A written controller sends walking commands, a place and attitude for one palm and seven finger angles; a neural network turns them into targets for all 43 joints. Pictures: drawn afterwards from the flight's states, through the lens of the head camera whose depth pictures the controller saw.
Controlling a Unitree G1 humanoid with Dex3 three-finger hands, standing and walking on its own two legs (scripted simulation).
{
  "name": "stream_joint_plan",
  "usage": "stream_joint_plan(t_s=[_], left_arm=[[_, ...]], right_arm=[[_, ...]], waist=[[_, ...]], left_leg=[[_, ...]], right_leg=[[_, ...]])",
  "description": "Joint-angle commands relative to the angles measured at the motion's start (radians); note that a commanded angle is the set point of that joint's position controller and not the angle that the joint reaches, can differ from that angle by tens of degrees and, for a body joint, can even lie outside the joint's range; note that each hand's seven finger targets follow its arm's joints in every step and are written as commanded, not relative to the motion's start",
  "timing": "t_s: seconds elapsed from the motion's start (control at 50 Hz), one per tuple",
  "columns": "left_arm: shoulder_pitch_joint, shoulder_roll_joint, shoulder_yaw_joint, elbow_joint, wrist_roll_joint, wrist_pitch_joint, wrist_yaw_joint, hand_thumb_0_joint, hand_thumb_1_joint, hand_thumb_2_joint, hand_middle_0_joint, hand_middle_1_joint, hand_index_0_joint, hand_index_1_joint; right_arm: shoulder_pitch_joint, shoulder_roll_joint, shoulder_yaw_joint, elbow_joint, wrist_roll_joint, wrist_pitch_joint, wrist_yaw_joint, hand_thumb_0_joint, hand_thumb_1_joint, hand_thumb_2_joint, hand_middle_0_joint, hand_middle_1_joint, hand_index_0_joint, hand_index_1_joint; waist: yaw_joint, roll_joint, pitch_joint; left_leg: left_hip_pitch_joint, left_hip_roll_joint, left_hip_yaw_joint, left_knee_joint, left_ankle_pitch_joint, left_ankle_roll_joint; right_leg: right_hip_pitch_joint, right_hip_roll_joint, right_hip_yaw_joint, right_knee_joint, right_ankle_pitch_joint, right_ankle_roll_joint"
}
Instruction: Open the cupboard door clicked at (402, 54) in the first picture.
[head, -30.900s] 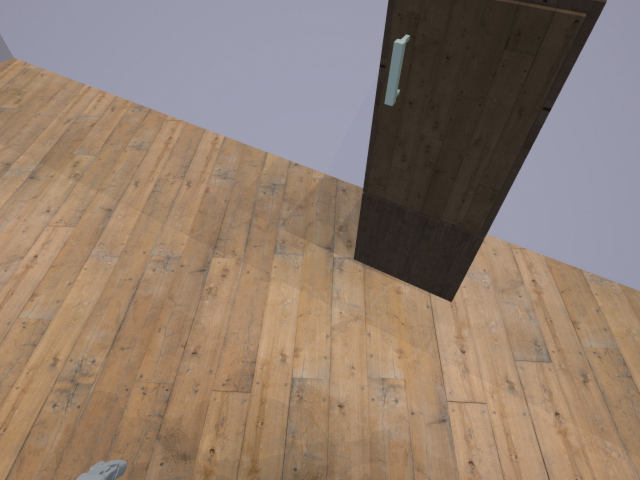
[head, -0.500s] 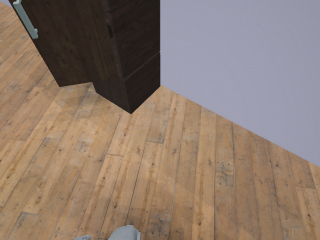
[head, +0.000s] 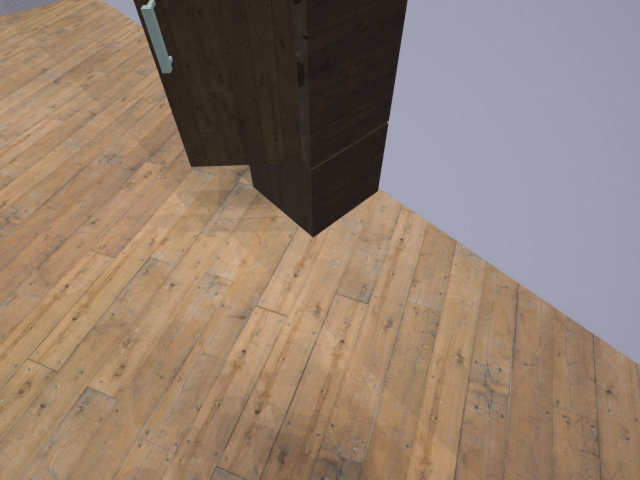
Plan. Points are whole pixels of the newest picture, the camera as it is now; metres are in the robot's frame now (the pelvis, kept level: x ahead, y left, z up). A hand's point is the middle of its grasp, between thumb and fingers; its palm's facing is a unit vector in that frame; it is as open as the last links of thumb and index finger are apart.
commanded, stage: take the last steps up to it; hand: left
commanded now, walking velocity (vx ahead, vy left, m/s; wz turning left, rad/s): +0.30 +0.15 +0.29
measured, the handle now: (159, 37) +1.01 +0.45 +0.05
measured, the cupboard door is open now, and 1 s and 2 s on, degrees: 50 50 50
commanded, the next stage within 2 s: come to a stop and stand still in 1.48 s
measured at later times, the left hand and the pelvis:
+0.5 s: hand out of the picture -0.06 +0.22 -0.18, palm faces +0.27 -0.95 -0.16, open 7.3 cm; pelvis +0.06 +0.07 -0.01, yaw +9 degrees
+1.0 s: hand (177, 339) +0.34 +0.27 -0.15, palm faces +0.03 -0.98 -0.20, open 7.3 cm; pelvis +0.21 +0.09 -0.01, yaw +4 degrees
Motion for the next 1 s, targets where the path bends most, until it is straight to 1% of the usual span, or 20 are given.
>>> stream_joint_plan(t_s=[0.0,0.04,0.1,0.24,0.34,0.4,0.42,0.44,0.46,0.48,0.5,0.54,0.6,0.7,0.86,0.9,0.92,0.94,0.96,0.98], left_arm=[[0.148,0.224,0.038,-0.019,0.016,-0.047,0.017,0.0,0.9,0.9,-0.2,-0.3,-0.2,-0.3],[0.101,0.173,0.034,-0.024,0.008,-0.054,0.018,0.0,0.9,0.9,-0.2,-0.3,-0.2,-0.3],[0.08,0.113,0.027,-0.027,0.004,-0.075,0.013,0.0,0.9,0.9,-0.2,-0.3,-0.2,-0.3],[0.232,0.112,0.032,0.068,0.014,-0.098,0.008,0.0,0.9,0.9,-0.2,-0.3,-0.2,-0.3],[0.235,0.132,0.03,0.103,0.022,-0.095,0.003,0.0,0.9,0.9,-0.2,-0.3,-0.2,-0.3],[0.187,0.14,0.033,0.108,0.017,-0.083,0.0,0.0,0.9,0.9,-0.2,-0.3,-0.2,-0.3],[0.175,0.116,0.028,0.102,0.015,-0.078,-0.005,0.0,0.9,0.9,-0.2,-0.3,-0.2,-0.3],[0.181,0.058,0.017,0.084,0.009,-0.072,-0.012,0.0,0.9,0.9,-0.2,-0.3,-0.2,-0.3],[0.131,0.009,0.005,0.036,0.007,-0.073,-0.011,0.0,0.9,0.9,-0.2,-0.3,-0.2,-0.3],[0.067,0.023,0.001,0.013,0.013,-0.073,-0.005,0.0,0.9,0.9,-0.2,-0.3,-0.2,-0.3],[0.049,0.008,0.001,0.02,0.013,-0.072,-0.005,0.0,0.9,0.9,-0.2,-0.3,-0.2,-0.3],[0.068,0.016,0.01,0.056,0.015,-0.067,-0.019,0.0,0.9,0.9,-0.2,-0.3,-0.2,-0.3],[0.126,-0.009,0.011,0.084,0.015,-0.055,-0.022,0.0,0.9,0.9,-0.2,-0.3,-0.2,-0.3],[0.032,-0.003,0.012,0.041,0.013,-0.043,-0.026,0.0,0.9,0.9,-0.2,-0.3,-0.2,-0.3],[-0.167,-0.009,0.0,-0.041,0.011,-0.051,-0.031,0.0,0.9,0.9,-0.2,-0.3,-0.2,-0.3],[-0.132,0.003,0.003,-0.035,0.012,-0.059,-0.032,0.0,0.9,0.9,-0.2,-0.3,-0.2,-0.3],[-0.057,0.013,0.008,-0.011,0.012,-0.063,-0.031,0.0,0.9,0.9,-0.2,-0.3,-0.2,-0.3],[0.074,0.047,0.02,0.031,0.012,-0.073,-0.026,0.0,0.9,0.9,-0.2,-0.3,-0.2,-0.3],[0.24,0.13,0.044,0.081,0.016,-0.087,-0.015,0.0,0.9,0.9,-0.2,-0.3,-0.2,-0.3],[0.325,0.207,0.058,0.106,0.002,-0.085,-0.007,0.0,0.9,0.9,-0.2,-0.3,-0.2,-0.3]], right_arm=[[-0.02,-0.103,-0.031,-0.09,0.007,-0.011,0.002,0.0,-0.9,-0.9,0.2,0.3,0.2,0.3],[-0.057,-0.147,-0.051,-0.076,-0.007,0.006,0.009,0.0,-0.9,-0.9,0.2,0.3,0.2,0.3],[0.0,-0.115,-0.049,-0.031,-0.01,0.002,0.027,0.0,-0.9,-0.9,0.2,0.3,0.2,0.3],[-0.073,-0.074,-0.036,-0.04,-0.008,-0.012,0.04,0.0,-0.9,-0.9,0.2,0.3,0.2,0.3],[-0.098,-0.055,-0.021,-0.055,-0.003,-0.032,0.049,0.0,-0.9,-0.9,0.2,0.3,0.2,0.3],[0.038,-0.068,-0.021,-0.012,-0.003,-0.053,0.041,0.0,-0.9,-0.9,0.2,0.3,0.2,0.3],[0.147,-0.118,-0.031,0.021,-0.004,-0.061,0.029,0.0,-0.9,-0.9,0.2,0.3,0.2,0.3],[0.277,-0.212,-0.058,0.054,-0.015,-0.068,0.014,0.0,-0.9,-0.9,0.2,0.3,0.2,0.3],[0.401,-0.286,-0.075,0.077,-0.019,-0.066,-0.006,0.0,-0.9,-0.9,0.2,0.3,0.2,0.3],[0.381,-0.279,-0.07,0.081,-0.019,-0.062,-0.011,0.0,-0.9,-0.9,0.2,0.3,0.2,0.3],[0.302,-0.243,-0.06,0.062,-0.016,-0.068,-0.018,0.0,-0.9,-0.9,0.2,0.3,0.2,0.3],[0.189,-0.137,-0.03,0.029,-0.012,-0.082,-0.022,0.0,-0.9,-0.9,0.2,0.3,0.2,0.3],[0.191,-0.09,-0.023,0.039,-0.008,-0.11,-0.027,0.0,-0.9,-0.9,0.2,0.3,0.2,0.3],[0.22,-0.093,-0.015,0.062,-0.005,-0.113,-0.026,0.0,-0.9,-0.9,0.2,0.3,0.2,0.3],[0.321,-0.101,-0.01,0.126,-0.02,-0.104,-0.027,0.0,-0.9,-0.9,0.2,0.3,0.2,0.3],[0.321,-0.104,-0.009,0.138,-0.021,-0.1,-0.027,0.0,-0.9,-0.9,0.2,0.3,0.2,0.3],[0.315,-0.108,-0.008,0.141,-0.017,-0.097,-0.027,0.0,-0.9,-0.9,0.2,0.3,0.2,0.3],[0.295,-0.104,-0.007,0.139,-0.007,-0.099,-0.025,0.0,-0.9,-0.9,0.2,0.3,0.2,0.3],[0.285,-0.075,-0.005,0.118,0.008,-0.105,-0.018,0.0,-0.9,-0.9,0.2,0.3,0.2,0.3],[0.276,-0.061,-0.005,0.085,0.013,-0.102,-0.017,0.0,-0.9,-0.9,0.2,0.3,0.2,0.3]], waist=[[0.054,-0.267,-0.071],[0.038,-0.257,0.047],[0.01,-0.147,0.02],[0.066,-0.142,0.012],[0.059,-0.203,0.042],[-0.012,-0.164,0.003],[-0.059,-0.06,-0.04],[-0.113,0.177,-0.104],[-0.155,0.308,-0.112],[-0.139,0.212,-0.083],[-0.106,0.241,-0.061],[-0.047,0.143,0.021],[-0.004,0.084,-0.018],[0.001,0.053,0.028],[-0.048,0.066,0.062],[-0.028,0.057,0.029],[0.008,0.045,-0.003],[0.067,0.013,-0.073],[0.125,-0.129,-0.185],[0.13,-0.277,-0.217]], left_leg=[[-0.237,-0.031,0.003,0.308,-0.352,-0.025],[-0.325,0.028,-0.065,0.582,-0.245,-0.02],[-0.333,0.069,-0.033,0.629,-0.071,-0.044],[-0.366,0.093,0.043,0.411,-0.055,-0.064],[-0.198,0.073,0.106,0.161,-0.085,-0.039],[0.107,0.019,0.178,-0.032,-0.023,-0.022],[0.275,0.031,0.159,-0.083,-0.058,-0.014],[0.438,0.223,-0.102,-0.142,-0.155,0.051],[0.465,0.397,-0.362,-0.285,-0.201,0.138],[0.357,0.438,-0.412,-0.315,-0.294,0.18],[0.298,0.417,-0.377,-0.333,-0.301,0.178],[0.162,0.349,-0.21,-0.358,-0.164,0.145],[0.179,0.309,-0.068,-0.36,0.109,0.144],[0.192,0.305,-0.017,-0.394,0.155,0.165],[0.256,0.311,0.03,-0.312,0.312,0.153],[0.253,0.294,0.048,-0.223,0.388,0.136],[0.223,0.265,0.075,-0.135,0.446,0.113],[0.135,0.216,0.109,0.028,0.464,0.079],[-0.105,0.125,0.185,0.284,0.268,0.03],[-0.297,0.015,0.177,0.611,-0.365,-0.006]], right_leg=[[0.208,-0.398,0.386,-0.39,0.026,-0.174],[0.078,-0.364,0.417,-0.449,-0.155,-0.192],[0.134,-0.284,0.184,-0.424,-0.045,-0.134],[0.272,-0.315,0.095,-0.423,0.082,-0.148],[0.176,-0.316,0.032,-0.393,0.081,-0.147],[0.025,-0.258,-0.039,-0.288,0.003,-0.109],[-0.057,-0.213,-0.079,-0.153,-0.01,-0.086],[-0.22,-0.104,-0.163,0.119,-0.118,-0.042],[-0.381,-0.013,-0.145,0.394,-0.304,-0.027],[-0.413,-0.044,-0.041,0.547,-0.286,-0.063],[-0.455,-0.07,0.005,0.626,-0.195,-0.068],[-0.404,-0.107,0.029,0.621,-0.035,-0.064],[-0.35,-0.095,0.026,0.555,0.058,-0.047],[-0.364,-0.09,0.027,0.394,0.144,-0.037],[-0.261,-0.044,-0.039,0.092,0.106,-0.064],[-0.138,-0.008,-0.072,0.007,0.083,-0.08],[-0.012,0.023,-0.098,-0.048,0.124,-0.09],[0.21,0.01,-0.061,-0.091,0.17,-0.116],[0.509,-0.189,0.187,-0.116,0.234,-0.197],[0.607,-0.417,0.48,-0.24,0.375,-0.313]])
